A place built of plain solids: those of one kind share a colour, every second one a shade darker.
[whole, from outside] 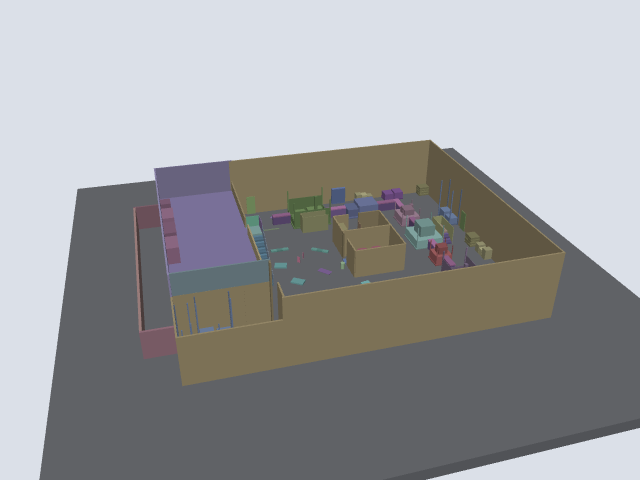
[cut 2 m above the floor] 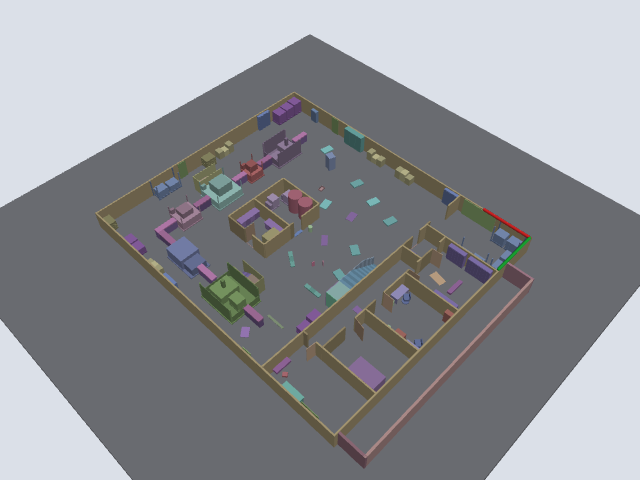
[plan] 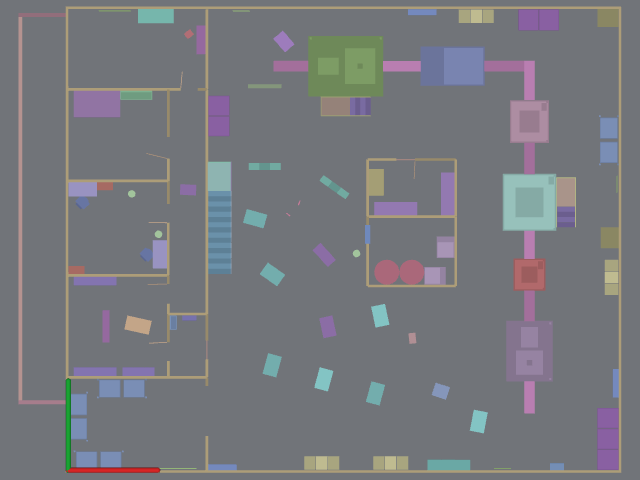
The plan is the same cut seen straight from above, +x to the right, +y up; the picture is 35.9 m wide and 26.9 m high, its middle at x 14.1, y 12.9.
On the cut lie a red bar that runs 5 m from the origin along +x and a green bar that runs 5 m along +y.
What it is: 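A trial; a factory floor where things are made along one folded line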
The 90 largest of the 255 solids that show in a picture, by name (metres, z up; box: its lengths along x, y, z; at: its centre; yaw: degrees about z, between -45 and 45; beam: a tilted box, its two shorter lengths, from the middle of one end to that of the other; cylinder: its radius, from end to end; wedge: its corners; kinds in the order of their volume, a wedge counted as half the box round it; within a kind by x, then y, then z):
{
 "wall_1": {"box": [0.15, 5.5, 4.55], "at": [-0.07, 2.6, 2.23]},
 "wall_2": {"box": [0.15, 6.02, 2.95], "at": [-0.07, 8.06, 1.43]},
 "wall_3": {"box": [0.15, 5.59, 2.95], "at": [-0.07, 13.56, 1.43]},
 "wall_4": {"box": [0.15, 5.43, 2.95], "at": [-0.07, 18.77, 1.43]},
 "wall_5": {"box": [0.15, 4.8, 2.95], "at": [-0.07, 23.59, 1.43]},
 "wall_6": {"box": [5.6, 0.15, 4.55], "at": [2.8, 5.2, 2.23]},
 "wall_7": {"box": [5.6, 0.15, 2.95], "at": [2.8, 10.92, 1.43]},
 "wall_8": {"box": [5.6, 0.15, 2.95], "at": [2.8, 16.21, 1.43]},
 "wall_9": {"box": [5.6, 0.15, 2.95], "at": [2.8, 21.34, 1.43]},
 "wall_10": {"box": [8.06, 0.15, 4.55], "at": [3.88, -0.07, 2.23]},
 "wall_11": {"box": [8.06, 0.15, 2.95], "at": [3.88, 25.91, 1.43]},
 "wall_12": {"box": [0.15, 2.94, 2.95], "at": [5.6, 12.39, 1.43]},
 "wall_13": {"box": [0.15, 2.67, 2.95], "at": [5.6, 20.0, 1.43]},
 "wall_14": {"box": [2.16, 0.15, 4.55], "at": [6.68, 5.2, 2.23]},
 "wall_15": {"box": [2.16, 0.15, 2.95], "at": [6.68, 8.75, 1.43]},
 "wall_16": {"box": [0.15, 1.92, 6.55], "at": [7.76, 0.96, 3.23]},
 "wall_17": {"box": [0.15, 12.59, 3.11], "at": [7.76, 15.04, 1.5]},
 "wall_18": {"box": [0.15, 4.5, 3.11], "at": [7.76, 23.59, 1.5]},
 "wall_19": {"box": [0.15, 2.37, 2.95], "at": [16.77, 11.5, 1.43]},
 "wall_20": {"box": [0.15, 3.2, 2.95], "at": [16.77, 15.81, 1.43]},
 "wall_21": {"box": [4.94, 0.15, 2.95], "at": [19.24, 10.32, 1.43]},
 "wall_22": {"box": [4.94, 0.15, 2.95], "at": [19.24, 14.21, 1.43]},
 "wall_23": {"box": [23.38, 0.15, 6.55], "at": [19.3, -0.07, 3.23]},
 "wall_24": {"box": [23.38, 0.15, 6.55], "at": [19.3, 25.91, 3.23]},
 "wall_25": {"box": [2.29, 0.15, 2.95], "at": [20.57, 17.41, 1.43]},
 "wall_26": {"box": [0.15, 3.89, 2.95], "at": [21.71, 12.27, 1.43]},
 "wall_27": {"box": [0.15, 3.2, 2.95], "at": [21.71, 15.81, 1.43]},
 "wall_28": {"box": [0.15, 26.14, 6.55], "at": [30.91, 12.92, 3.23]},
 "mezz_deck_1": {"box": [7.82, 20.64, 0.15], "at": [3.91, 15.52, 2.98]},
 "mezz_outer_1": {"box": [0.15, 6.02, 3.66], "at": [-0.07, 8.06, 4.73]},
 "mezz_outer_2": {"box": [0.15, 5.59, 3.66], "at": [-0.07, 13.56, 4.73]},
 "mezz_outer_3": {"box": [0.15, 5.43, 3.66], "at": [-0.07, 18.77, 4.73]},
 "mezz_outer_4": {"box": [8.06, 0.15, 3.66], "at": [3.88, 25.91, 4.73]},
 "mezz_kept_1": {"box": [1.0, 1.2, 1.39], "at": [0.51, 22.3, 3.7]},
 "mezz_kept_2": {"box": [1.1, 2.2, 1.65], "at": [0.56, 13.39, 3.83]},
 "mezz_kept_3": {"box": [1.1, 2.2, 1.65], "at": [0.56, 16.18, 3.83]},
 "mezz_kept_4": {"box": [1.1, 2.2, 1.65], "at": [0.56, 19.15, 3.83]},
 "yard_wall_1": {"box": [0.22, 21.92, 2.65], "at": [-2.69, 14.66, 1.27]},
 "filler_1": {"box": [3.0, 3.2, 0.15], "at": [25.84, 15.01, 0.03]},
 "filler_2": {"box": [2.84, 3.04, 0.85], "at": [25.84, 15.01, 0.53]},
 "filler_3": {"box": [1.56, 1.67, 1.15], "at": [25.84, 15.01, 1.52]},
 "packer_1": {"box": [1.24, 1.63, 0.85], "at": [20.43, 22.64, 0.53]},
 "packer_2": {"box": [3.6, 2.2, 0.15], "at": [21.53, 22.64, 0.03]},
 "packer_3": {"box": [2.2, 2.04, 1.25], "at": [22.15, 22.64, 0.72]},
 "cubicles_1": {"box": [2.6, 1.48, 1.9], "at": [1.6, 20.53, 1.05]},
 "pallet_row_1": {"box": [1.14, 1.07, 1.04], "at": [8.44, 19.27, 0.67]},
 "pallet_row_2": {"box": [1.07, 1.14, 0.75], "at": [26.93, 25.24, 0.53]},
 "pallet_row_3": {"box": [1.14, 1.09, 1.34], "at": [30.24, 0.58, 0.82]},
 "pallet_row_4": {"box": [1.14, 1.09, 1.23], "at": [30.24, 1.75, 0.77]},
 "pallet_row_5": {"box": [1.14, 1.09, 1.16], "at": [30.24, 2.92, 0.73]},
 "tank_1": {"cylinder": 0.7, "from": [17.84, 11.1, 0.0], "to": [17.84, 11.1, 2.2]},
 "tank_2": {"cylinder": 0.7, "from": [19.25, 11.1, 0.0], "to": [19.25, 11.1, 2.2]},
 "palletiser_1": {"box": [1.16, 0.96, 0.91], "at": [14.57, 22.64, 0.71]},
 "palletiser_2": {"box": [4.2, 3.4, 0.15], "at": [15.54, 22.64, 0.03]},
 "palletiser_3": {"box": [1.7, 2.01, 0.95], "at": [16.35, 22.64, 0.57]},
 "mezz_landing_1": {"box": [1.28, 1.6, 3.11], "at": [8.46, 16.44, 1.5]},
 "lockers_1": {"box": [2.4, 0.48, 1.7], "at": [1.5, 5.51, 0.95]},
 "lockers_2": {"box": [2.4, 0.48, 1.7], "at": [1.5, 10.61, 0.95]},
 "lockers_3": {"box": [1.8, 0.48, 1.7], "at": [3.93, 5.51, 0.95]},
 "pallet_rack_1": {"box": [0.94, 1.12, 0.86], "at": [0.55, 2.32, 0.58]},
 "pallet_rack_2": {"box": [1.12, 0.94, 1.05], "at": [1.02, 0.55, 0.67]},
 "pallet_rack_3": {"box": [1.12, 0.94, 0.89], "at": [2.32, 4.58, 0.6]},
 "pallet_rack_4": {"box": [1.12, 0.94, 1.02], "at": [2.38, 0.55, 0.66]},
 "pallet_rack_5": {"box": [0.94, 1.12, 0.82], "at": [30.29, 19.17, 0.56]},
 "labeller_1": {"box": [2.04, 2.24, 0.85], "at": [25.84, 19.54, 0.53]},
 "labeller_2": {"box": [1.12, 1.23, 0.65], "at": [25.84, 19.54, 1.27]},
 "conveyor_body_1": {"box": [1.95, 0.48, 0.97], "at": [12.47, 22.64, 0.43]},
 "conveyor_body_2": {"box": [2.13, 0.48, 0.97], "at": [18.69, 22.64, 0.43]},
 "conveyor_body_3": {"box": [2.55, 0.48, 0.97], "at": [24.58, 22.64, 0.43]},
 "conveyor_body_4": {"box": [0.48, 2.2, 0.97], "at": [25.84, 21.84, 0.43]},
 "mezz_step_1": {"box": [1.26, 0.29, 2.39], "at": [8.46, 14.63, 1.15]},
 "mezz_step_2": {"box": [1.26, 0.29, 2.57], "at": [8.46, 14.92, 1.24]},
 "mezz_step_3": {"box": [1.26, 0.29, 2.75], "at": [8.46, 15.21, 1.32]},
 "mezz_step_4": {"box": [1.26, 0.29, 2.93], "at": [8.46, 15.5, 1.42]},
 "mezz_parapet_1": {"box": [0.15, 10.54, 1.15], "at": [7.76, 10.47, 3.58]},
 "mezz_parapet_2": {"box": [0.15, 8.7, 1.15], "at": [7.76, 21.49, 3.58]},
 "depalletiser_1": {"box": [1.51, 1.36, 0.95], "at": [25.84, 6.02, 0.57]},
 "depalletiser_2": {"box": [2.6, 3.4, 0.15], "at": [25.84, 6.67, 0.03]},
 "staging_1": {"box": [1.64, 1.1, 0.9], "at": [14.96, 20.39, 0.4]},
 "staging_2": {"box": [1.1, 1.64, 0.9], "at": [27.89, 15.59, 0.4]},
 "yard_cheek_1": {"box": [2.65, 0.22, 2.65], "at": [-1.48, 3.81, 1.27]},
 "yard_cheek_2": {"box": [2.65, 0.22, 2.65], "at": [-1.48, 25.51, 1.27]},
 "tool_board_1": {"box": [1.6, 0.33, 1.8], "at": [8.63, 0.16, 1.0]},
 "tool_board_2": {"box": [1.6, 0.33, 1.8], "at": [19.84, 25.68, 1.0]},
 "tool_board_3": {"box": [0.33, 1.6, 1.8], "at": [30.68, 4.87, 1.0]},
 "switch_panel_1": {"box": [2.4, 0.58, 2.0], "at": [21.32, 0.29, 1.1]},
 "fume_cupboard_1": {"box": [0.83, 1.5, 2.2], "at": [17.26, 16.14, 1.2]},
 "mezz_end_1": {"box": [7.83, 0.15, 2.06], "at": [3.92, 5.2, 5.53]},
 "rinser_1": {"box": [1.64, 1.64, 0.85], "at": [25.84, 10.96, 0.53]},
 "roll_cage_1": {"box": [0.85, 0.74, 1.74], "at": [20.87, 4.43, 0.82], "yaw": -18.4}
}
